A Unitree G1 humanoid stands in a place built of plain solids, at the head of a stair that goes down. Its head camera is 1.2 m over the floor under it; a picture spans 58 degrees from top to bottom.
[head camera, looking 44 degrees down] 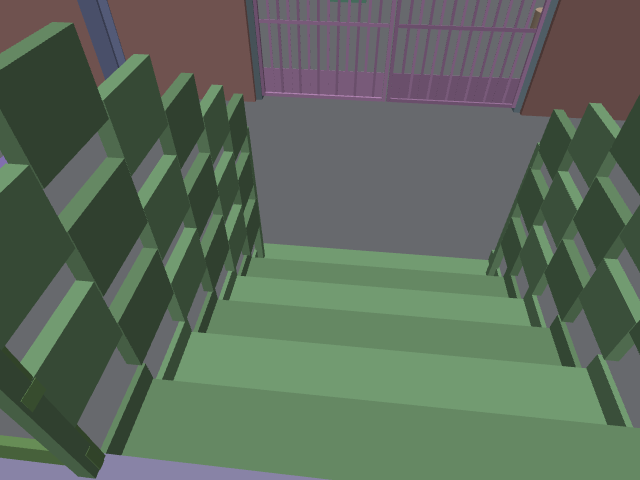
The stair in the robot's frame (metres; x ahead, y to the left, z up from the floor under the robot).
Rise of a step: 0.16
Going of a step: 0.30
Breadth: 1.62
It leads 6 degrees to the right of straight ahead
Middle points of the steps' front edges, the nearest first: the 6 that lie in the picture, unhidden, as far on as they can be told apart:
0.65 -0.22 -0.16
0.95 -0.25 -0.32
1.25 -0.28 -0.49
1.55 -0.31 -0.65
1.84 -0.35 -0.81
2.14 -0.38 -0.98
